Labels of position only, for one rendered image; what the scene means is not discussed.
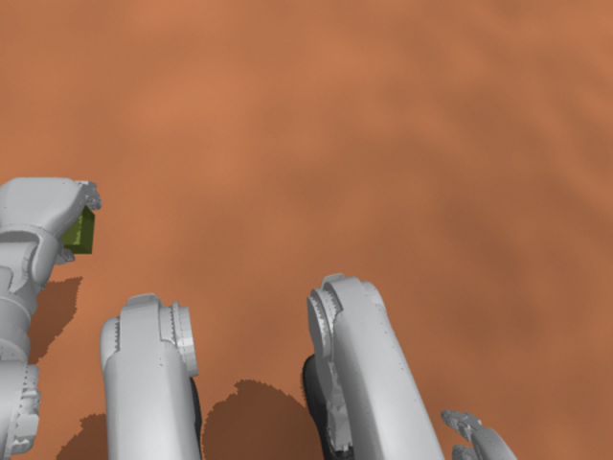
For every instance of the cube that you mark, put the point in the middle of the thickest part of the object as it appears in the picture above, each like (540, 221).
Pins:
(79, 237)

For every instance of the right robot foot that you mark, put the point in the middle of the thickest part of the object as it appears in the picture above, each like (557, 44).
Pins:
(317, 408)

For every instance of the right robot hand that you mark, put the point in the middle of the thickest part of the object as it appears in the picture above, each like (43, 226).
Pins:
(487, 443)

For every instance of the left robot arm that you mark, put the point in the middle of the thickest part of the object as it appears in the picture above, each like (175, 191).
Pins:
(27, 258)

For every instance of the left robot hand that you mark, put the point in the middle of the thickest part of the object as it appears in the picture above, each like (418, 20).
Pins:
(49, 203)

